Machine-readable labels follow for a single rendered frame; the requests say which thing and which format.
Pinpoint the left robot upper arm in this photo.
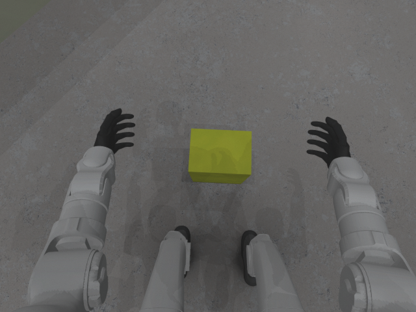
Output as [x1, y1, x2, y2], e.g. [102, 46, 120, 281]
[12, 249, 108, 312]

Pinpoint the right robot thigh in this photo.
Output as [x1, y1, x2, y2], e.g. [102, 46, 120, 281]
[246, 240, 305, 312]

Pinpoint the left robot forearm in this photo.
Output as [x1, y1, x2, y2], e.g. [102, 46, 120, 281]
[27, 146, 116, 306]

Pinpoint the right robot upper arm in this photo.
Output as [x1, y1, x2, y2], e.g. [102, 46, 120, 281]
[339, 261, 416, 312]

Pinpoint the right robot hand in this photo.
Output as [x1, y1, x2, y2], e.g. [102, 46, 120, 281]
[307, 117, 351, 168]

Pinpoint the right robot forearm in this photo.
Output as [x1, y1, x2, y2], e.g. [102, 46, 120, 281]
[327, 157, 416, 279]

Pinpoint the carton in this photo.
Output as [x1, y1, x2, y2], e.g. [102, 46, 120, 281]
[188, 129, 252, 184]

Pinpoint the left robot thigh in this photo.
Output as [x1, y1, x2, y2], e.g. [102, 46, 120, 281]
[139, 237, 191, 312]

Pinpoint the left robot hand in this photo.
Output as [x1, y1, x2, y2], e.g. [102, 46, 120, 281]
[94, 109, 135, 154]

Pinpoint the robot thigh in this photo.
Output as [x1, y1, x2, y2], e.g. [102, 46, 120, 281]
[139, 237, 191, 312]
[246, 240, 305, 312]

